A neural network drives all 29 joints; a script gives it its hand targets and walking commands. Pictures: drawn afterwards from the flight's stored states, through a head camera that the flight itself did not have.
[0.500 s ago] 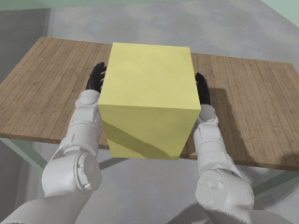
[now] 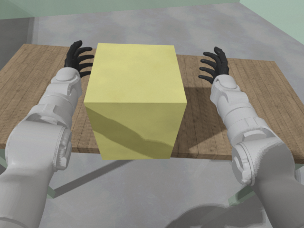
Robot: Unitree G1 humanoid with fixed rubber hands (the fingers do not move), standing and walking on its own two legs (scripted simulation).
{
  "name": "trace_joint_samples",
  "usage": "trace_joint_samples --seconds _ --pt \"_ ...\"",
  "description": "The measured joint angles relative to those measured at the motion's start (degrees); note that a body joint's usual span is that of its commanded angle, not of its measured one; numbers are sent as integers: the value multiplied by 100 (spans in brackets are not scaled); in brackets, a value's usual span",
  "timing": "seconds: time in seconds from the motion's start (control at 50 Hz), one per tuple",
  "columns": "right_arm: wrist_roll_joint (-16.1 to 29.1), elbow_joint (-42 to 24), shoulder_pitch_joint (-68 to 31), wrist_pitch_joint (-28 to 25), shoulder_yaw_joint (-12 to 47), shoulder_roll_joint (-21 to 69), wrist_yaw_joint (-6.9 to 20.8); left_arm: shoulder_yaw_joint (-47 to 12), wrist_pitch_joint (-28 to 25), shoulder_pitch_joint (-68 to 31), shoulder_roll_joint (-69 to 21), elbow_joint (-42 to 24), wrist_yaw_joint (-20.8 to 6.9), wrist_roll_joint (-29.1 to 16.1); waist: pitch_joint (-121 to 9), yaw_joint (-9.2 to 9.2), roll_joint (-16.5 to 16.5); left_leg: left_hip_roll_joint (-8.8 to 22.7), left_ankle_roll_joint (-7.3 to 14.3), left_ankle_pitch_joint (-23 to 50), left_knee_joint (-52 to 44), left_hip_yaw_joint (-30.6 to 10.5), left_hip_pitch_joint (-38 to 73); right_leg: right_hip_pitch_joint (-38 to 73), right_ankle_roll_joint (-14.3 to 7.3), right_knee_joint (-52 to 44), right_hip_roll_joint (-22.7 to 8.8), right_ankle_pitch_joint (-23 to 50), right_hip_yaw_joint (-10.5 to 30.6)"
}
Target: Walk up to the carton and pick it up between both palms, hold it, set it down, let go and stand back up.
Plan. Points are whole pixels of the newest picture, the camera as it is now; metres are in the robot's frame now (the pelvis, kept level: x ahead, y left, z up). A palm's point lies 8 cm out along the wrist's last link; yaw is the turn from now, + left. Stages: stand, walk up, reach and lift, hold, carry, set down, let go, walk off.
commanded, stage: set down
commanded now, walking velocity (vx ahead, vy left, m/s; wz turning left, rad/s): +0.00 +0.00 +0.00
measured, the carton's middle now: (136, 105) +0.43 +0.03 +0.08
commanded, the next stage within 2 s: none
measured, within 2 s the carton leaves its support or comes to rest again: neither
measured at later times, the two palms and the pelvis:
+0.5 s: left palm (53, 37) +0.48 +0.21 +0.25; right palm (222, 49) +0.46 -0.17 +0.24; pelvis +0.00 -0.01 +0.01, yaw +2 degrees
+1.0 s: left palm (60, 58) +0.45 +0.20 +0.22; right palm (223, 73) +0.42 -0.17 +0.20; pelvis -0.01 -0.01 +0.01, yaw +1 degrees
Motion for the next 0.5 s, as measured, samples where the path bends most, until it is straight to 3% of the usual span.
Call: trace_joint_samples --seconds 0.14,0.3,0.5 --pt "79 -173 -146 434 -56 72 4 -232 290 -224 199 -116 -80 -248 58 -43 -80 -51 -25 152 -134 -56 92 22 -43 60 -45 25 -52" --pt "106 -443 -498 1140 -226 235 -232 -481 939 -748 587 -234 -17 -608 106 -90 -65 -76 -61 233 -253 -130 157 72 -81 25 -62 28 -116" --pt "246 -487 -970 1435 -151 70 -357 -280 1405 -910 850 -452 -231 -390 300 -186 -114 -40 -118 168 -418 -190 646 627 -111 -265 -3 19 -140"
